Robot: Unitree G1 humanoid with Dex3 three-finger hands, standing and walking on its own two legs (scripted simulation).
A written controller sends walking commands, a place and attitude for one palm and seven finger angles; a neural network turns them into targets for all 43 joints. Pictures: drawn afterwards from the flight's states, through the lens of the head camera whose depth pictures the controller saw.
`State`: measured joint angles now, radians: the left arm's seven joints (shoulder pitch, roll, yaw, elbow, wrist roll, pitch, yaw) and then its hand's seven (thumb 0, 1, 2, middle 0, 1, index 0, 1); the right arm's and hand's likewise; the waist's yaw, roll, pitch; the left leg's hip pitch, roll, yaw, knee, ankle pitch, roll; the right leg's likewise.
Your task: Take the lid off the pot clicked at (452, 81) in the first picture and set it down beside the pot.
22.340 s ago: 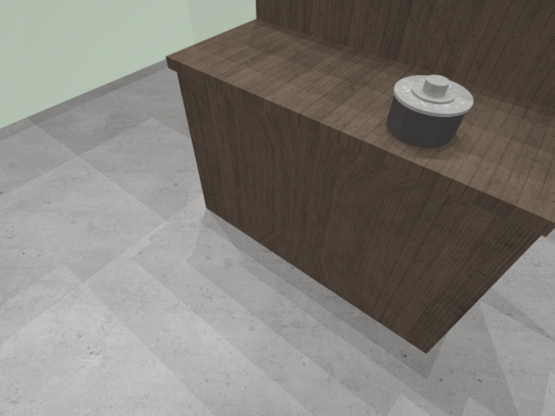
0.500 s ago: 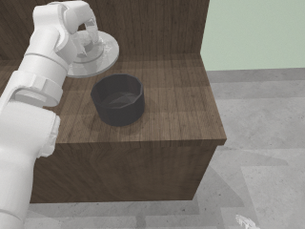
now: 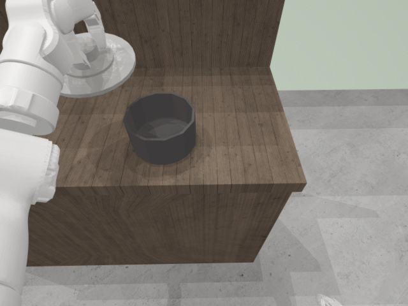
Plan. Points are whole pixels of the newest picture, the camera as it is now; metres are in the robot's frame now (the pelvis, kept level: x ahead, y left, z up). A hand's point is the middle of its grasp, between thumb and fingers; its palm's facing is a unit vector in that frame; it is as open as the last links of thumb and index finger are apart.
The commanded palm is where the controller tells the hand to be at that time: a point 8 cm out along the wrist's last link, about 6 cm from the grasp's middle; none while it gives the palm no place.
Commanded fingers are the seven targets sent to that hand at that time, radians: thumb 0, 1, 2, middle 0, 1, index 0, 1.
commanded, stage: move the lid sideways beside the pot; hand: left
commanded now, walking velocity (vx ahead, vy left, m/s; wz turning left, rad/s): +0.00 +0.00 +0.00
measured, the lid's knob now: (82, 50) +0.51 +0.21 +0.24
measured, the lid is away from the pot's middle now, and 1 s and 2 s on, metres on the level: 0.12 0.23 0.23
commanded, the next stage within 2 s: lower the lid onto the table in 1.16 s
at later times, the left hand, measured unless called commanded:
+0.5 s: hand (42, 51) +0.47 +0.26 +0.26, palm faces -0.25 -0.09 -0.96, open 8.0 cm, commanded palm +0.47 +0.26 +0.34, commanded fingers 0.00 0.60 0.98 -0.82 -1.04 -0.83 -1.05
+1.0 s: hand (7, 55) +0.46 +0.32 +0.26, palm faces -0.26 -0.11 -0.96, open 8.0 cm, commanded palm +0.47 +0.32 +0.34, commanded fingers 0.00 0.60 0.98 -0.82 -1.04 -0.83 -1.05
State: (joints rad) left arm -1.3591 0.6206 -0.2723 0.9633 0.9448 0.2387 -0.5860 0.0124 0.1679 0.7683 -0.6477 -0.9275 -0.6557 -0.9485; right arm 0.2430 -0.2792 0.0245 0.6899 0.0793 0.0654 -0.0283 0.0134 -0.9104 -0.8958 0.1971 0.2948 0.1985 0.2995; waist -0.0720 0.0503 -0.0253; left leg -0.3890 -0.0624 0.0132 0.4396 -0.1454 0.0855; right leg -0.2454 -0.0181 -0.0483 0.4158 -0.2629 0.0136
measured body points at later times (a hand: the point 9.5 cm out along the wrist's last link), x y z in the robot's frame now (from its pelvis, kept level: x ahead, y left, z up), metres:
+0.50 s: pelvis +0.00 +0.00 +0.00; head +0.04 -0.01 +0.45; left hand +0.48 +0.26 +0.31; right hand +0.09 -0.27 -0.12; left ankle +0.04 +0.06 -0.74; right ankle -0.04 -0.13 -0.74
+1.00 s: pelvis +0.00 +0.00 +0.00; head +0.06 +0.00 +0.45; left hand +0.47 +0.32 +0.31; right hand +0.07 -0.27 -0.12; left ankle +0.04 +0.06 -0.74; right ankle -0.04 -0.13 -0.74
